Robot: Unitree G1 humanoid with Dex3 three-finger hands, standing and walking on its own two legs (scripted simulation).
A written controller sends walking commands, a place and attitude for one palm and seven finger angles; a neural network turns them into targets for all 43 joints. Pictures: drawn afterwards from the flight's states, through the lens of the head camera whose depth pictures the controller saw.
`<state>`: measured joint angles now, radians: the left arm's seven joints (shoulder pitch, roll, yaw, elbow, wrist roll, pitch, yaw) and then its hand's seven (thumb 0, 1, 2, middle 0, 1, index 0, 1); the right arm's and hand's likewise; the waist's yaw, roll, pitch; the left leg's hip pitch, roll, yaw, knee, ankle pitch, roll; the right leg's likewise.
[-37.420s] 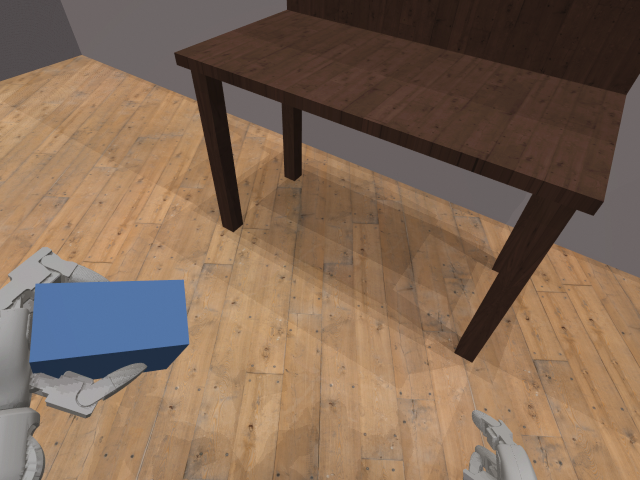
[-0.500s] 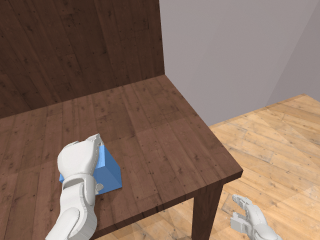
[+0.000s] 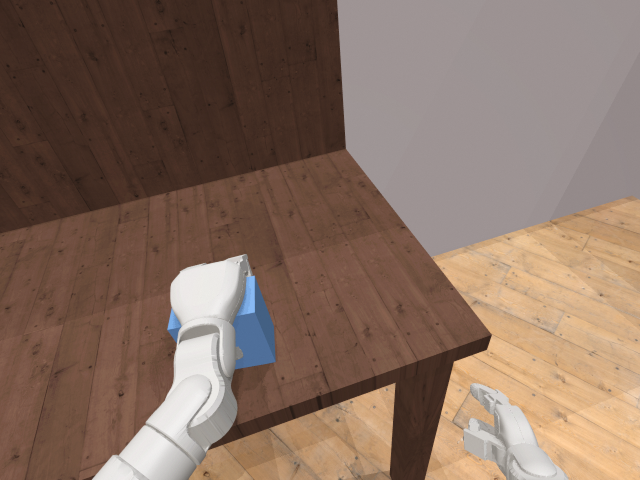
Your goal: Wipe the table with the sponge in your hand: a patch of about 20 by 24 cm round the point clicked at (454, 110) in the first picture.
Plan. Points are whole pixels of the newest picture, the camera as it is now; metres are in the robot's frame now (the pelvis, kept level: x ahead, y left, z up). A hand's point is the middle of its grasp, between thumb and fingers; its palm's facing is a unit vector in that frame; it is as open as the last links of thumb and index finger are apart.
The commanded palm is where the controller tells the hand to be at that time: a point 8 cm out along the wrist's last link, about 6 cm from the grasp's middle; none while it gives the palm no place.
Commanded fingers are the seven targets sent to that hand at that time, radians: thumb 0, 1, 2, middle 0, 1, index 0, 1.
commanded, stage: slide across to the third lane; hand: left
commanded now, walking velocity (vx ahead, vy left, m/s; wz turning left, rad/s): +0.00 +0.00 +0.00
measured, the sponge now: (230, 335) +0.29 +0.18 +0.03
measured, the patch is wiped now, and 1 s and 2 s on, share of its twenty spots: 0.85 0.95 1.00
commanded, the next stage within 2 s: wipe forward along the third lane in 0.16 s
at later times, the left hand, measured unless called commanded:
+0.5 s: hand (259, 297) +0.32 +0.14 +0.08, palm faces +0.03 -0.07 -1.00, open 10.3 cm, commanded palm +0.30 +0.13 +0.12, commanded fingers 0.00 0.10 1.30 -1.20 -1.60 -1.20 -1.60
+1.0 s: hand (259, 273) +0.37 +0.16 +0.08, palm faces -0.01 -0.05 -1.00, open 10.3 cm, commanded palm +0.35 +0.17 +0.11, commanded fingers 0.00 0.10 1.30 -1.20 -1.60 -1.20 -1.60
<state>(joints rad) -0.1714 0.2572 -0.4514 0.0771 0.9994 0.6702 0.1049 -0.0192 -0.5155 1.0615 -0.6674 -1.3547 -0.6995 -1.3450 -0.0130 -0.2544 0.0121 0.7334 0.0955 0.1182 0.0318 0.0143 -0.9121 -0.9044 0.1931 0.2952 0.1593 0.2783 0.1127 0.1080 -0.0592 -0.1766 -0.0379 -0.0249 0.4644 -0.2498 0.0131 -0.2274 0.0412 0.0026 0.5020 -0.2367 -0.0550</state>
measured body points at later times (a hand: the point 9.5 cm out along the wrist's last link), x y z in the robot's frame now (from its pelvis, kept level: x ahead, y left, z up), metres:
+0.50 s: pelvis -0.01 -0.02 +0.00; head -0.04 -0.06 +0.45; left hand +0.32 +0.14 +0.13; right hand +0.24 -0.21 -0.08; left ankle +0.00 +0.12 -0.74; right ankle +0.02 -0.08 -0.74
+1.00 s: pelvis -0.02 -0.03 +0.00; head -0.03 -0.07 +0.45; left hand +0.36 +0.15 +0.13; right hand +0.17 -0.27 -0.11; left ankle +0.00 +0.12 -0.74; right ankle +0.02 -0.08 -0.74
